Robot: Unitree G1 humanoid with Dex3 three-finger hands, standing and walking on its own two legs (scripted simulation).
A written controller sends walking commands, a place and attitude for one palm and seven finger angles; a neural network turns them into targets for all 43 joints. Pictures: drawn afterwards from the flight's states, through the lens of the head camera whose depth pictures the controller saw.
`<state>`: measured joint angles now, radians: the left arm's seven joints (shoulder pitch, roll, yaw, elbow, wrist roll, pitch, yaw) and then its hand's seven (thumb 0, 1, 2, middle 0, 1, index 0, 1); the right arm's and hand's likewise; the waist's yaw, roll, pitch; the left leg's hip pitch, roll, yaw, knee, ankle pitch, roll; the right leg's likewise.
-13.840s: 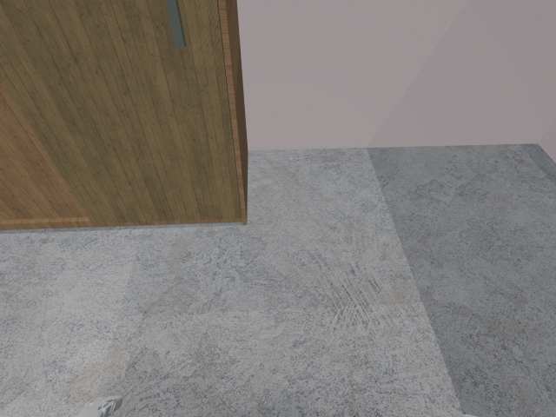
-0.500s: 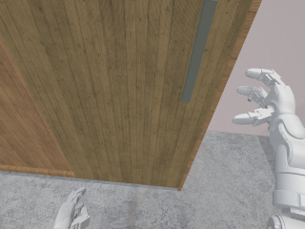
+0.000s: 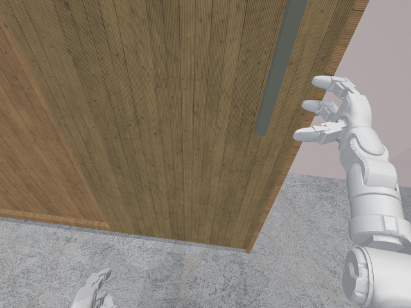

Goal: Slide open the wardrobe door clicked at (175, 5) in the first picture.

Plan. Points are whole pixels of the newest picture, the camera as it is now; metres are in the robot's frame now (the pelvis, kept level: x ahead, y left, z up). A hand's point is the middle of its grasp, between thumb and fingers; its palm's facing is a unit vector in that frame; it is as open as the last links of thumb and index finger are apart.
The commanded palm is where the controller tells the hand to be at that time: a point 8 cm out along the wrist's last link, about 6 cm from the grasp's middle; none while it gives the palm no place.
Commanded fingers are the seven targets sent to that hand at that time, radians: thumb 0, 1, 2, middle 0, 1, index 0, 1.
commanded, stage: move the hooked fingers beside the handle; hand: right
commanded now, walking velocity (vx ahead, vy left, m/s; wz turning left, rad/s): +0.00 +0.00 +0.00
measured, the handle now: (274, 71) +0.52 -0.08 +0.23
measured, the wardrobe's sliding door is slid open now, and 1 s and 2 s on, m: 0.00 0.00 0.00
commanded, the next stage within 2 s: feel for the door with the fingertips in 1.02 s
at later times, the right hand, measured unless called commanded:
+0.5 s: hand (309, 109) +0.47 -0.16 +0.18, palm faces +0.05 +1.00 +0.02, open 13.8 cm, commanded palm +0.44 -0.20 +0.19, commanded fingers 0.00 0.50 -0.30 0.30 1.20 0.30 1.20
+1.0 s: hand (303, 104) +0.47 -0.15 +0.19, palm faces +0.05 +1.00 +0.01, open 13.9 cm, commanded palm +0.45 -0.19 +0.19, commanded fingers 0.00 0.50 -0.30 0.30 1.20 0.30 1.20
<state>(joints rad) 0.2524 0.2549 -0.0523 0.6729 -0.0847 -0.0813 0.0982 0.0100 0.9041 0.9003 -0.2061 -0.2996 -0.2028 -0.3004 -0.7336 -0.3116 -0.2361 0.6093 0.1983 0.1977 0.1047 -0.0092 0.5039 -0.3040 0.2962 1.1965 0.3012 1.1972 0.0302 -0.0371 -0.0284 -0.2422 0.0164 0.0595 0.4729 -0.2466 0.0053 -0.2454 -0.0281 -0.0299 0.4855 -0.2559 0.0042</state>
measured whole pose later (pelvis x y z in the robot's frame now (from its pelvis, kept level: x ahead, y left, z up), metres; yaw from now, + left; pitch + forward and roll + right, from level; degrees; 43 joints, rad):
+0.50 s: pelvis +0.00 -0.01 +0.00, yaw +2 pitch +3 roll +0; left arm 0.38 0.26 -0.02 0.70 -0.07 -0.09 0.06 0.01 0.90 0.90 -0.21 -0.30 -0.20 -0.30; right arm -0.83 -0.33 -0.27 0.84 0.14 0.02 0.07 -0.01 0.50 -0.30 0.32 1.22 0.32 1.21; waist 0.06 -0.03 -0.04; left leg -0.30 0.01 0.02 0.48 -0.24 -0.01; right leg -0.30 -0.03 -0.06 0.50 -0.27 -0.01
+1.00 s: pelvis +0.00 -0.01 +0.00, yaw +1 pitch +4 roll +0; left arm 0.35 0.25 -0.03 0.69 -0.06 -0.10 0.06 0.01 0.90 0.90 -0.21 -0.30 -0.20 -0.30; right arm -0.91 -0.30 -0.24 0.90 0.13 0.00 0.04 -0.01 0.50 -0.30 0.33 1.22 0.32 1.22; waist 0.05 -0.02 -0.04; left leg -0.33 0.02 0.04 0.50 -0.24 0.00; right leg -0.33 -0.03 -0.05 0.52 -0.27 -0.01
